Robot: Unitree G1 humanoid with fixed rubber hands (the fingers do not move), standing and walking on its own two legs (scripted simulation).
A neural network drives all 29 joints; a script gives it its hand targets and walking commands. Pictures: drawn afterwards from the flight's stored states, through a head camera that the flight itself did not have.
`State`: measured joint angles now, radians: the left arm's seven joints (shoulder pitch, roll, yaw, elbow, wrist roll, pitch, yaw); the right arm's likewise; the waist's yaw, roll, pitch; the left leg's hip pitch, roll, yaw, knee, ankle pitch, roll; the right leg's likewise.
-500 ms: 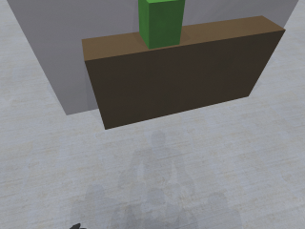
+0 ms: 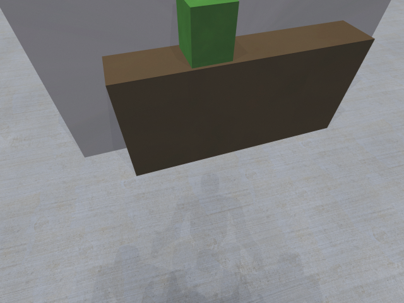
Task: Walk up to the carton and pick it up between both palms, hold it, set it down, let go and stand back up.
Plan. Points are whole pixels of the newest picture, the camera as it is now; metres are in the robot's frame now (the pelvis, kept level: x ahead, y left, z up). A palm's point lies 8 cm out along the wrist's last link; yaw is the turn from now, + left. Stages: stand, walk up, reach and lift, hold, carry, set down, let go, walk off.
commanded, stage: walk up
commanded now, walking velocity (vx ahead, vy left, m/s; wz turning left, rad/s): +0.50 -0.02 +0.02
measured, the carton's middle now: (205, 27) +1.21 +0.02 +0.01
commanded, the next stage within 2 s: none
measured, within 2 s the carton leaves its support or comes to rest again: neither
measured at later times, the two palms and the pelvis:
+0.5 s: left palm out of the picture +0.07 +0.26 -0.14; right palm (263, 202) +0.40 -0.15 -0.12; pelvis +0.20 +0.04 -0.02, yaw +1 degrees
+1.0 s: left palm (144, 152) +0.58 +0.21 -0.13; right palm (302, 227) +0.34 -0.25 -0.15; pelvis +0.44 -0.03 -0.02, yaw +1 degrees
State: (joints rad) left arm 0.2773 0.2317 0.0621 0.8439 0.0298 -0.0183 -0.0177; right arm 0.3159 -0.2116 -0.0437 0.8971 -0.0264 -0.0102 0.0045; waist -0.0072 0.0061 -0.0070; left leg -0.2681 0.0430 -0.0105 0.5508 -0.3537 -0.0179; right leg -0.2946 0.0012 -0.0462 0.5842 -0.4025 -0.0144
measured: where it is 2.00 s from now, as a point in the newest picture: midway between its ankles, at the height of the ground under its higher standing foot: (203, 207)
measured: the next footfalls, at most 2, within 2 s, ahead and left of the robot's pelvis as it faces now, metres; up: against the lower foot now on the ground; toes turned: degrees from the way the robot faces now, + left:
left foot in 0.46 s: +0.31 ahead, +0.15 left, +0.00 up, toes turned +9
right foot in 0.98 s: +0.57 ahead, -0.13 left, +0.00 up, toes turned -8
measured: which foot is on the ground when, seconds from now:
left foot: down 0.00-0.02, up 0.04-0.44, down 0.46-0.98, up 1.00-1.00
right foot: down 0.00-0.46, up 0.48-0.96, down 0.98-1.00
